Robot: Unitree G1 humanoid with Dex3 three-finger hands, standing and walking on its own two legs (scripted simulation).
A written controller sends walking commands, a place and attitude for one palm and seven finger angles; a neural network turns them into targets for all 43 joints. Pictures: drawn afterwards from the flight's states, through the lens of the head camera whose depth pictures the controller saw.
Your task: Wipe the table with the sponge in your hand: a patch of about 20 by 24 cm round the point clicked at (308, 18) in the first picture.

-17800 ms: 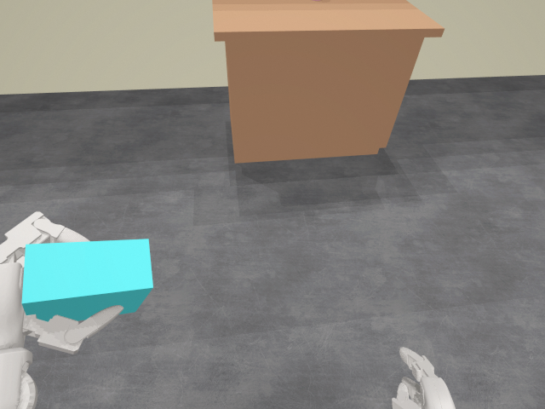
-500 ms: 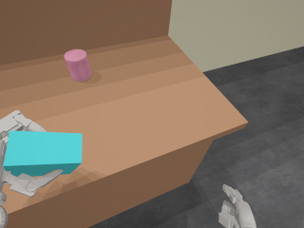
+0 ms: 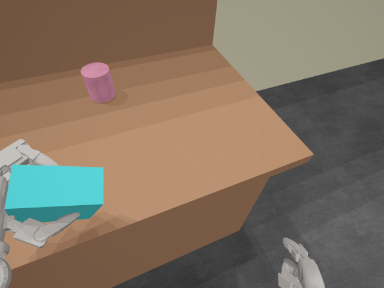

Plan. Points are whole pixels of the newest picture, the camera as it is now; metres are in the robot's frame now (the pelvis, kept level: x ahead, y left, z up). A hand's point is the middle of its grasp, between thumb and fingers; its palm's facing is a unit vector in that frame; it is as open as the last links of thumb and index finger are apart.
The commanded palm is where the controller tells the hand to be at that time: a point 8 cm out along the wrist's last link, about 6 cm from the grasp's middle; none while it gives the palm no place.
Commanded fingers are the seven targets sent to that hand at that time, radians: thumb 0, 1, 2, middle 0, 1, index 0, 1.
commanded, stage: shuffle to correct the standing spot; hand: left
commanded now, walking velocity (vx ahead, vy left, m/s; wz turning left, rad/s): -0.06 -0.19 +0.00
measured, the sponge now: (70, 195) +0.23 +0.21 +0.14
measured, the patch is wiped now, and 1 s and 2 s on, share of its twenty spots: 0.00 0.00 0.00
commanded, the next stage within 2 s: come to a stop and stand still in 0.32 s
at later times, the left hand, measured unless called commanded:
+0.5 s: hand (37, 184) +0.23 +0.24 +0.17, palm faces +0.34 -0.81 -0.48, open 9.9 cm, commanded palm +0.15 +0.27 +0.18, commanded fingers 0.00 0.10 1.30 -1.20 -1.60 -1.20 -1.60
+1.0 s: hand out of the picture +0.22 +0.33 +0.17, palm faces +0.46 -0.82 -0.35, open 9.9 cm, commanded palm +0.15 +0.34 +0.18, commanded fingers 0.00 0.10 1.30 -1.20 -1.60 -1.20 -1.60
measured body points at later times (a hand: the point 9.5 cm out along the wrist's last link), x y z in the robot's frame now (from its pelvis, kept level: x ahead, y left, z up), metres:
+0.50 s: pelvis +0.00 -0.01 +0.00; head +0.03 +0.00 +0.45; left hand +0.20 +0.29 +0.20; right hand +0.17 -0.24 -0.08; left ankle +0.02 +0.14 -0.73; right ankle +0.00 -0.06 -0.73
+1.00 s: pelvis +0.00 +0.06 +0.00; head +0.02 +0.08 +0.45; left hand +0.19 +0.37 +0.19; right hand +0.17 -0.15 -0.07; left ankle +0.02 +0.14 -0.74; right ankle +0.00 -0.06 -0.73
